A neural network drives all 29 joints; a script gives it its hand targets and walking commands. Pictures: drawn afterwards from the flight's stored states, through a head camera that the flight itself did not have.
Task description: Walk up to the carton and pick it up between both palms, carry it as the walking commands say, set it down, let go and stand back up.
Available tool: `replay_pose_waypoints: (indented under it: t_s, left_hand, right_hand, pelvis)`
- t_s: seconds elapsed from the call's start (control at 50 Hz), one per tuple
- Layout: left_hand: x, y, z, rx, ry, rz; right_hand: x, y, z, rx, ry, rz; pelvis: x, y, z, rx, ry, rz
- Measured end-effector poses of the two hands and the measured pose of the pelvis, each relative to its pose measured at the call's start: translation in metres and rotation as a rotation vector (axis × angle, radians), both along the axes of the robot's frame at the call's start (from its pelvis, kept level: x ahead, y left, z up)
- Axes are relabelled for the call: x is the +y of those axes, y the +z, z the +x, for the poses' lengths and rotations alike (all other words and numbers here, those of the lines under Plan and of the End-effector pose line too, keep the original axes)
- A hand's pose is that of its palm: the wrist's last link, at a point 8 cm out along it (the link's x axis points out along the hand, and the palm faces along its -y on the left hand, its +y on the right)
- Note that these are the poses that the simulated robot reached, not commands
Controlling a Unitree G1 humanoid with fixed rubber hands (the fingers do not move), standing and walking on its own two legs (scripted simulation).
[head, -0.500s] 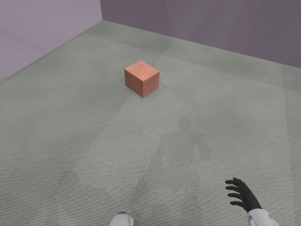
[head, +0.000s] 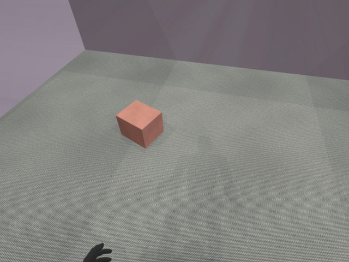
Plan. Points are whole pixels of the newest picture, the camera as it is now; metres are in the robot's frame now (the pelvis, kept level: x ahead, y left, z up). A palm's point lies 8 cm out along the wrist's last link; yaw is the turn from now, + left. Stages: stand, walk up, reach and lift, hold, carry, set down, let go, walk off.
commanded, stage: walk up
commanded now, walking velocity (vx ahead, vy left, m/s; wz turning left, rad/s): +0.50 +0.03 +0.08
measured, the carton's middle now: (140, 123) +1.26 +0.21 -0.67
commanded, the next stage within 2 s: none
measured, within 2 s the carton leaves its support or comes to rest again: neither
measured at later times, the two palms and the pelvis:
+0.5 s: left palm out of the picture +0.11 +0.23 -0.12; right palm (239, 183) +0.38 -0.21 -0.13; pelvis +0.23 +0.00 +0.00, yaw +1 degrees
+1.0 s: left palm (91, 146) +0.58 +0.30 -0.13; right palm (229, 187) +0.36 -0.17 -0.10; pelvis +0.46 +0.06 +0.01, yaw +1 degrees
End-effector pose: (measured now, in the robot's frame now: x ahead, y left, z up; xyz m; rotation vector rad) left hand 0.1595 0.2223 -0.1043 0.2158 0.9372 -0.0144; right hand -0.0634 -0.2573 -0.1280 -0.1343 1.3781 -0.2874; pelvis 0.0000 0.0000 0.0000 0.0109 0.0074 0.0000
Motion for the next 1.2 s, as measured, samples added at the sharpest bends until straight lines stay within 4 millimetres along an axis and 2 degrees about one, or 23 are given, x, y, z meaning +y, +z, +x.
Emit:
replay_pose_waypoints:
  t_s: [0.04,0.08,0.12,0.18,0.24,0.3,0.36,0.42,0.48,0.56,0.6,0.62,0.66,0.72,0.8,0.86,0.9,0.94,1.0,1.08,1.2]
  left_hand:
    - [-0.01,-0.004,0.022,-0.029,0.015,0.031]
    - [-0.013,-0.01,0.027,-0.028,0.061,0.069]
    - [-0.01,-0.012,0.008,0.048,0.12,0.102]
    - [0.001,-0.005,-0.033,0.205,0.209,0.147]
    - [0.004,0.003,-0.07,0.342,0.279,0.167]
    - [-0.002,0.006,-0.094,0.453,0.327,0.157]
    - [-0.009,0.005,-0.102,0.529,0.363,0.129]
    - [-0.011,0.0,-0.09,0.568,0.381,0.098]
    - [-0.002,-0.009,-0.065,0.581,0.392,0.071]
    - [0.029,-0.034,-0.018,0.595,0.392,0.038]
    - [0.048,-0.049,0.014,0.596,0.361,0.028]
    - [0.056,-0.052,0.037,0.573,0.344,0.025]
    - [0.075,-0.049,0.092,0.492,0.305,0.031]
    - [0.099,-0.04,0.178,0.36,0.241,0.04]
    - [0.111,-0.029,0.277,0.226,0.174,0.031]
    - [0.107,-0.024,0.331,0.169,0.147,0.006]
    - [0.099,-0.022,0.359,0.149,0.129,-0.015]
    - [0.089,-0.021,0.385,0.138,0.112,-0.035]
    - [0.074,-0.022,0.422,0.133,0.085,-0.052]
    - [0.051,-0.026,0.48,0.117,0.052,-0.059]
    - [0.017,-0.034,0.588,0.036,0.025,-0.008]
  right_hand:
    - [-0.015,-0.016,0.03,-0.007,0.015,0.022]
    - [-0.028,-0.031,0.064,0.0,0.067,0.04]
    - [-0.037,-0.034,0.109,-0.032,0.108,0.054]
    - [-0.043,-0.023,0.183,-0.125,0.163,0.068]
    - [-0.041,-0.013,0.245,-0.189,0.204,0.084]
    - [-0.033,-0.009,0.291,-0.208,0.236,0.098]
    - [-0.018,-0.009,0.332,-0.219,0.269,0.113]
    - [0.007,-0.007,0.377,-0.25,0.306,0.135]
    - [0.036,-0.005,0.429,-0.293,0.349,0.145]
    - [0.069,-0.002,0.501,-0.356,0.394,0.1]
    - [0.077,-0.001,0.521,-0.375,0.389,0.055]
    - [0.077,0.0,0.522,-0.367,0.371,0.032]
    - [0.07,0.003,0.505,-0.307,0.311,-0.004]
    - [0.057,0.016,0.464,-0.192,0.214,-0.058]
    - [0.055,0.026,0.413,-0.039,0.105,-0.079]
    - [0.067,0.028,0.392,0.052,0.059,-0.057]
    - [0.077,0.028,0.391,0.087,0.037,-0.035]
    - [0.085,0.027,0.399,0.103,0.02,-0.013]
    - [0.09,0.024,0.422,0.112,-0.002,0.009]
    - [0.086,0.016,0.46,0.129,-0.025,0.026]
    - [0.053,-0.01,0.518,0.237,-0.024,0.054]
  pelvis:
    - [-0.017,-0.011,0.025,0.001,0.005,0.024]
    - [-0.029,-0.02,0.045,-0.006,0.007,0.021]
    - [-0.035,-0.017,0.063,-0.009,0.013,0.017]
    - [-0.041,-0.004,0.089,-0.01,0.011,0.03]
    - [-0.043,0.004,0.115,-0.01,0.007,0.034]
    - [-0.04,0.007,0.14,-0.012,0.009,0.03]
    - [-0.033,0.006,0.166,-0.013,0.011,0.021]
    - [-0.021,0.004,0.192,-0.011,0.011,0.01]
    - [-0.005,-0.001,0.22,-0.008,0.015,-0.004]
    - [0.024,-0.016,0.266,0.003,0.011,-0.027]
    - [0.037,-0.022,0.285,-0.006,0.013,-0.003]
    - [0.043,-0.021,0.294,-0.009,0.01,-0.008]
    - [0.054,-0.014,0.312,-0.012,0.013,-0.036]
    - [0.063,0.0,0.339,-0.028,0.005,-0.062]
    - [0.07,0.008,0.373,-0.046,0.014,-0.074]
    - [0.072,0.011,0.399,-0.049,0.022,-0.075]
    - [0.071,0.012,0.416,-0.045,0.025,-0.074]
    - [0.069,0.012,0.434,-0.038,0.028,-0.072]
    - [0.062,0.01,0.462,-0.028,0.026,-0.066]
    - [0.049,0.004,0.506,-0.01,0.027,-0.057]
    - [0.017,-0.021,0.587,0.013,0.03,-0.036]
